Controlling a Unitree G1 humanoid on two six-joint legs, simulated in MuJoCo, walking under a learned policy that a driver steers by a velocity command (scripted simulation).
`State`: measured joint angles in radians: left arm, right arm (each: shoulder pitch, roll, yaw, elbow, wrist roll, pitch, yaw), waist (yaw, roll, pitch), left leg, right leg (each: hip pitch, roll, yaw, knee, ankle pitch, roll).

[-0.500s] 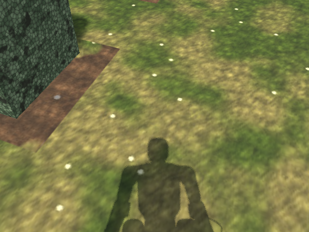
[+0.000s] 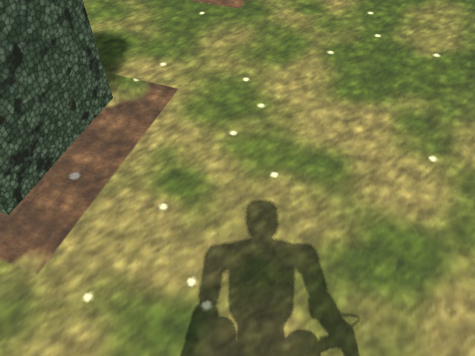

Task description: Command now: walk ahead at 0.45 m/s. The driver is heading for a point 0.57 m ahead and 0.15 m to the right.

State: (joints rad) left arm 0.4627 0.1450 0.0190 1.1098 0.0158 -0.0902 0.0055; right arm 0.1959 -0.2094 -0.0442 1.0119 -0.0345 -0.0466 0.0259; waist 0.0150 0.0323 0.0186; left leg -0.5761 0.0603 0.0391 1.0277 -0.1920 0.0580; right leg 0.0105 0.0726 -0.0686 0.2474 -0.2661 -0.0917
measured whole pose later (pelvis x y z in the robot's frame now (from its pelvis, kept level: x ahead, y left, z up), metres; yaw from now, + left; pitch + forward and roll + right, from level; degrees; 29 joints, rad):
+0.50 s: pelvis +0.28 +0.03 +0.00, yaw -4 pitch -1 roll +1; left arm 0.21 0.20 0.05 0.98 0.03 -0.03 -0.02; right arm 0.39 -0.19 -0.05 1.08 -0.02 -0.11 -0.01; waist -0.01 -0.03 0.05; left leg -0.07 -0.09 0.16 0.27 -0.20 0.12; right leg -0.61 -0.09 0.03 1.07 -0.17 -0.08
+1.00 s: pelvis +0.52 -0.03 +0.00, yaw -14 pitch +0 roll +0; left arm 0.24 0.19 0.04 1.01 0.02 -0.06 0.01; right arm 0.22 -0.18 -0.04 0.96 -0.03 -0.03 -0.02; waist 0.00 0.02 0.09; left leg -0.49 0.06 -0.01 1.03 -0.34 0.01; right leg -0.22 0.09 -0.10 0.35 -0.14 -0.14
